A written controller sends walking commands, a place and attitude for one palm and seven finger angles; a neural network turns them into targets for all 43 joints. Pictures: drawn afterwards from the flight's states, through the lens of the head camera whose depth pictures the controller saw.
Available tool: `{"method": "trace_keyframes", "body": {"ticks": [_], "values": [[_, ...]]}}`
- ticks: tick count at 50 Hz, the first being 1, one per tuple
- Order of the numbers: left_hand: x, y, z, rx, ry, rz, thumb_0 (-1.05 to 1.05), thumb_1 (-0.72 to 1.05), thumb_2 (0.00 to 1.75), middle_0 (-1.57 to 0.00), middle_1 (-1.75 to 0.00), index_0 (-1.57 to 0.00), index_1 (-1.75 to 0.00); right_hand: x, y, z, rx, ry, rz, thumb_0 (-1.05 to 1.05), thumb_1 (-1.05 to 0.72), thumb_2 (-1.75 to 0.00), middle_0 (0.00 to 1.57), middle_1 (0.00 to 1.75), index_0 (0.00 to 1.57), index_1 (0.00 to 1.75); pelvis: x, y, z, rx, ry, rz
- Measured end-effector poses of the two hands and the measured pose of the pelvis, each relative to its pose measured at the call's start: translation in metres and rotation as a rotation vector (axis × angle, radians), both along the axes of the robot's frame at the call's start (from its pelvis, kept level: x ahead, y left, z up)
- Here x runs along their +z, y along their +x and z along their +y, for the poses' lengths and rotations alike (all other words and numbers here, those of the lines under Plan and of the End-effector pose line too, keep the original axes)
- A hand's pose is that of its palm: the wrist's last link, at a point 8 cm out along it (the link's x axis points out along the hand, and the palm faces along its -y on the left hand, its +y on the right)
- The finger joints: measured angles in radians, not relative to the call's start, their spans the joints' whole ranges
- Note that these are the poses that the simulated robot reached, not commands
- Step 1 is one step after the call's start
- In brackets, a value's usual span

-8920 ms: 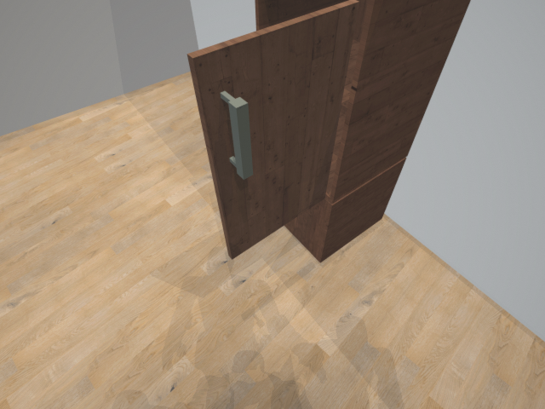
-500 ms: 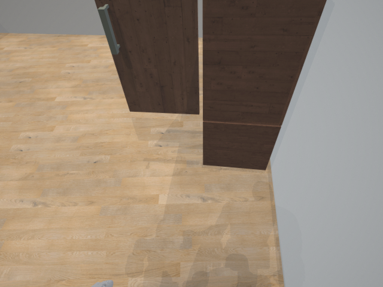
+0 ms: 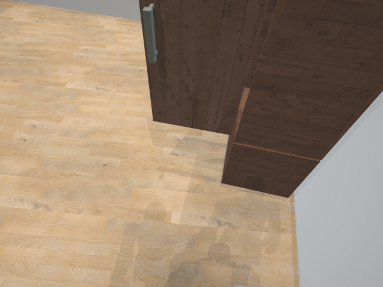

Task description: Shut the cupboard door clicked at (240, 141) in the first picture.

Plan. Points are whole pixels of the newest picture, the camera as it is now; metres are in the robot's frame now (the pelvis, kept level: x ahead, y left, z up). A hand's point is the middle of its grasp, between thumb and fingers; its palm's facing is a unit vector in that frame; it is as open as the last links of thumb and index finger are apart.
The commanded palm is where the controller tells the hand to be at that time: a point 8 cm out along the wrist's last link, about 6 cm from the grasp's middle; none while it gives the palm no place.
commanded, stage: take the last steps up to it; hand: left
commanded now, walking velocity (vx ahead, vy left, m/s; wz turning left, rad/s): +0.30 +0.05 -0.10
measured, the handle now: (152, 34) +0.80 +0.22 +0.10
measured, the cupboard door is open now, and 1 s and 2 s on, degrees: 91 91 91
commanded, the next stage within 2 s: come to a stop and stand still in 0.56 s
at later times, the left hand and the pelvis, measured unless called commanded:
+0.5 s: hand (135, 223) +0.28 +0.17 -0.16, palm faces +0.02 -0.98 -0.20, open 7.2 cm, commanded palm none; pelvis +0.19 +0.00 +0.01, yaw -1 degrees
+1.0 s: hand (128, 194) +0.36 +0.22 -0.17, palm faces -0.01 -0.97 -0.24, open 7.4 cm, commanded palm none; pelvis +0.31 +0.02 +0.00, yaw -3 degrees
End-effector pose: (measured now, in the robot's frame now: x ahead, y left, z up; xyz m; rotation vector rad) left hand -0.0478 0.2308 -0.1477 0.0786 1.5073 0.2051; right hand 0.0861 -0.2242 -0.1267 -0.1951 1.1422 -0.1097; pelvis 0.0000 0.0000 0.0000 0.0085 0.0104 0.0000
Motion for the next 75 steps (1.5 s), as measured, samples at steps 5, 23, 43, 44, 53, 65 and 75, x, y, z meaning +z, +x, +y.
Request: {"method": "trace_keyframes", "body": {"ticks": [5,23,43,44,53,65,75], "values": [[0.014,0.106,0.017,-0.073,0.02,-0.179,0.01,0.91,0.9,-0.19,-0.29,-0.19,-0.3,0.002,-0.007,0.004,-0.065,-0.009,0.061,-0.02,-0.95,-0.9,0.2,0.3,0.2,0.3,0.009,0.034,0.014,-0.021,0.013,0.001],[0.022,0.324,-0.015,-0.178,0.022,-0.385,0.0,0.91,0.9,-0.2,-0.29,-0.2,-0.3,-0.02,0.008,0.014,-0.202,0.083,0.411,0.01,-0.91,-0.9,0.2,0.3,0.2,0.3,0.0,0.173,0.001,-0.027,-0.007,-0.021],[0.004,0.355,0.046,-0.091,0.014,-0.078,0.0,0.92,0.9,-0.19,-0.29,-0.19,-0.3,-0.003,0.26,0.039,-0.092,-0.025,0.097,0.0,-0.94,-0.9,0.2,0.3,0.2,0.3,0.005,0.297,0.045,-0.051,-0.009,0.001],[0.006,0.364,0.044,-0.099,0.017,-0.09,0.0,0.92,0.9,-0.19,-0.29,-0.19,-0.3,-0.004,0.264,0.037,-0.097,-0.022,0.101,0.0,-0.94,-0.9,0.2,0.3,0.2,0.3,0.005,0.299,0.044,-0.053,-0.01,0.001],[0.015,0.419,0.03,-0.152,0.091,-0.22,0.0,0.91,0.9,-0.2,-0.29,-0.2,-0.3,-0.022,0.271,-0.005,-0.156,-0.007,0.139,0.0,-0.92,-0.9,0.2,0.3,0.2,0.3,-0.004,0.308,0.017,-0.054,0.004,0.001],[0.018,0.416,0.022,-0.139,0.043,-0.243,0.0,0.91,0.9,-0.2,-0.29,-0.2,-0.3,-0.004,0.261,0.003,-0.129,-0.019,0.188,0.01,-0.91,-0.9,0.2,0.3,0.2,0.3,0.009,0.304,0.026,-0.046,0.009,0.02],[0.008,0.385,0.076,-0.158,0.072,-0.192,0.0,0.91,0.9,-0.2,-0.3,-0.2,-0.3,-0.012,0.262,0.064,-0.108,0.013,0.03,0.01,-0.91,-0.9,0.2,0.3,0.2,0.3,-0.004,0.296,0.073,-0.062,-0.019,-0.03]]}}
